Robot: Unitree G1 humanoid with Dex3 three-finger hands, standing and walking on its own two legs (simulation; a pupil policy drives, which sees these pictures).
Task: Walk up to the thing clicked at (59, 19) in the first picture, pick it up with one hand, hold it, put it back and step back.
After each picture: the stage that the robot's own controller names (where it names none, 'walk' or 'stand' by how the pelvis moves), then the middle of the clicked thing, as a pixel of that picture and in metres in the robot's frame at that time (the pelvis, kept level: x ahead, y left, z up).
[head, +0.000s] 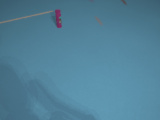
stand; (58, 19) +1.86 +0.29 -0.65
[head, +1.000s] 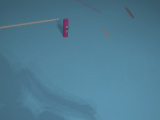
walk; (65, 28) +1.73 +0.14 -0.64
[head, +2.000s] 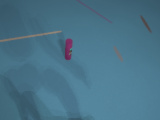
walk; (68, 49) +1.16 +0.05 -0.65
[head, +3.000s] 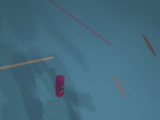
walk; (59, 86) +0.74 +0.10 -0.65
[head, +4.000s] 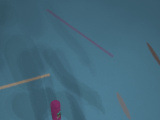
walk; (56, 112) +0.54 +0.13 -0.65
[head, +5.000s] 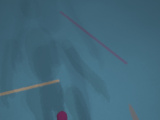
stand; out of the picture +0.44 +0.12 -0.64
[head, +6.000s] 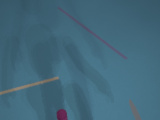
stand; out of the picture +0.43 +0.13 -0.64
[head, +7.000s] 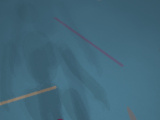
stand; out of the picture +0.41 +0.15 -0.66
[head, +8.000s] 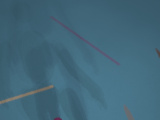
stand; out of the picture +0.42 +0.15 -0.66
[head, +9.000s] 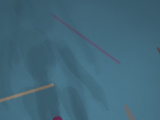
stand; out of the picture +0.42 +0.15 -0.66
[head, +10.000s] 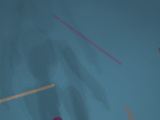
stand; out of the picture +0.42 +0.16 -0.66
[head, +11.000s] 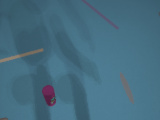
go down; (49, 96) +0.45 +0.15 -0.55
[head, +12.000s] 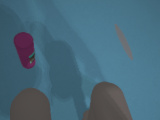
go down; (26, 53) +0.50 +0.19 -0.26
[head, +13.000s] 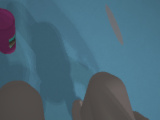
close in; (4, 35) +0.50 +0.20 -0.21
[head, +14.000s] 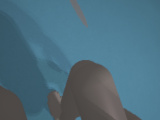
close; out of the picture +0.49 +0.24 -0.17
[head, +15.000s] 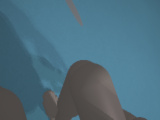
lift; out of the picture +0.48 +0.25 -0.17
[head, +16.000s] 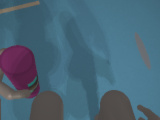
lift; (25, 78) +0.33 +0.18 -0.02
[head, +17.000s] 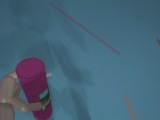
hold; (37, 94) +0.30 +0.14 +0.04
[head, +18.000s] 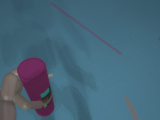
hold; (39, 91) +0.31 +0.14 +0.04
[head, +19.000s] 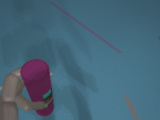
hold; (40, 92) +0.31 +0.14 +0.04
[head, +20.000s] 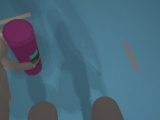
crouch; (27, 53) +0.43 +0.15 -0.03
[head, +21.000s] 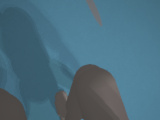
lower; out of the picture +0.47 +0.22 -0.17
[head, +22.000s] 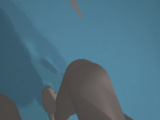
lower; out of the picture +0.48 +0.25 -0.18
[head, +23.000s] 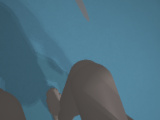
lower; out of the picture +0.47 +0.24 -0.18
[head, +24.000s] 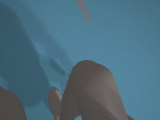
lower; out of the picture +0.46 +0.24 -0.18
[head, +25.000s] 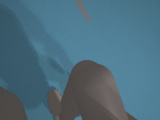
rest; out of the picture +0.46 +0.24 -0.17
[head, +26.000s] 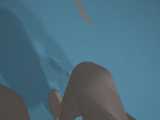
open; out of the picture +0.47 +0.23 -0.18
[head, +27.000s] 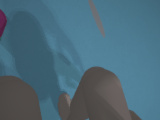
stand; out of the picture +0.46 +0.21 -0.20
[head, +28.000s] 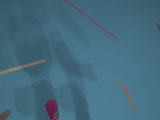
stand; (52, 111) +0.41 +0.14 -0.55
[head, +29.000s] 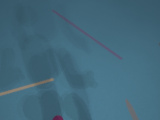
stand; out of the picture +0.41 +0.13 -0.60
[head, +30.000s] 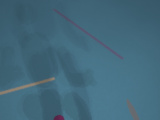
stand; out of the picture +0.41 +0.13 -0.60
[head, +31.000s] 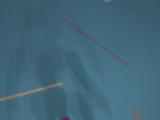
stand; out of the picture +0.44 +0.13 -0.65
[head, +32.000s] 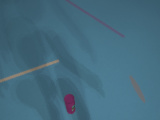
walk; (70, 104) +0.47 +0.08 -0.63
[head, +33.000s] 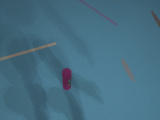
walk; (66, 79) +0.65 +0.08 -0.63
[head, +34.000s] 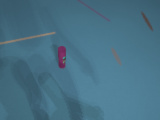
walk; (62, 57) +0.97 +0.13 -0.64
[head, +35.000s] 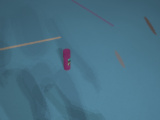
stand; (66, 60) +1.04 +0.12 -0.65
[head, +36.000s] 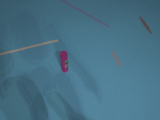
stand; (64, 62) +1.06 +0.16 -0.66
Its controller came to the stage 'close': yes
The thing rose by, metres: 0.68
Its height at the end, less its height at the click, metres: +0.00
